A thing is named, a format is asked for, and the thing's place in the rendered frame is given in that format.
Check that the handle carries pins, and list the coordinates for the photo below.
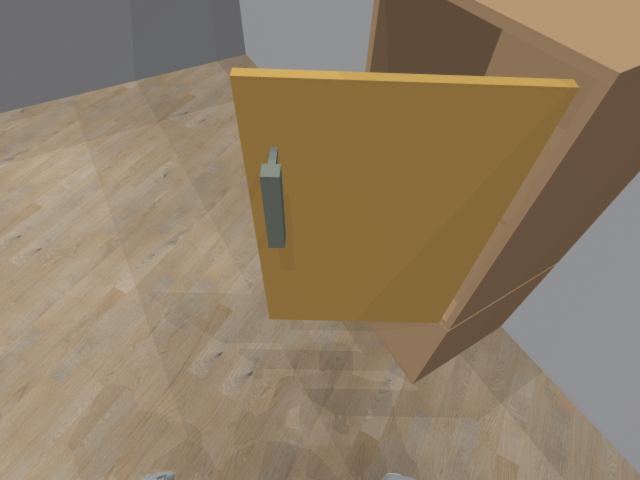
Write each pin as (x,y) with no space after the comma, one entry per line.
(273,204)

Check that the cupboard door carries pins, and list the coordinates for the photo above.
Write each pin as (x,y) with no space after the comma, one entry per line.
(393,183)

